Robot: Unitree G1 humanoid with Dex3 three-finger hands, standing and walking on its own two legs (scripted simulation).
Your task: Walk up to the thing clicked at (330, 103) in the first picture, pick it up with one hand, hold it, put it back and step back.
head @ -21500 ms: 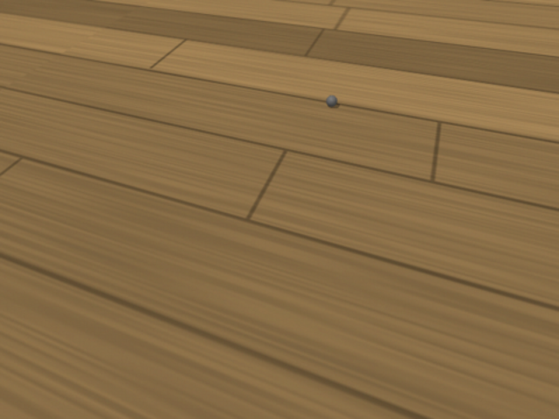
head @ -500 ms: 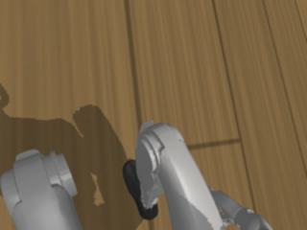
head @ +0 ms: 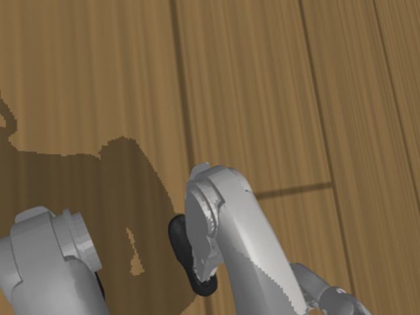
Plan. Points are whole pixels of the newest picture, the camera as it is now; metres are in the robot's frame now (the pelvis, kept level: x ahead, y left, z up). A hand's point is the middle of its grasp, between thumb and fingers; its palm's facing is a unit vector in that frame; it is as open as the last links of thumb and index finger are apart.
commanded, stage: settle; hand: left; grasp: from above
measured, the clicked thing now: out of the picture +0.40 +0.39 -0.26
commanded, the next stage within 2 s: lift in 0.90 s
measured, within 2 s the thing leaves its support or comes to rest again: leaves its support in 0.34 s
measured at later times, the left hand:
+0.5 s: hand out of the picture +0.40 +0.38 -0.21, palm faces -0.34 -0.16 -0.93, open 6.6 cm
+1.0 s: hand out of the picture +0.38 +0.38 -0.13, palm faces -0.41 -0.15 -0.90, open 6.5 cm
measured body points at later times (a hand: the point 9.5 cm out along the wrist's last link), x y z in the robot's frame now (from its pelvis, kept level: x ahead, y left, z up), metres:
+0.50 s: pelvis +0.01 +0.00 +0.00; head +0.23 +0.15 +0.37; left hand +0.41 +0.38 -0.15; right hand +0.12 -0.25 -0.07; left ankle +0.07 +0.13 -0.26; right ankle +0.11 -0.11 -0.26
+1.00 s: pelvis +0.00 +0.00 +0.03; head +0.21 +0.11 +0.41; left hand +0.40 +0.38 -0.08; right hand +0.11 -0.26 -0.07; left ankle +0.07 +0.13 -0.26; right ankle +0.11 -0.11 -0.26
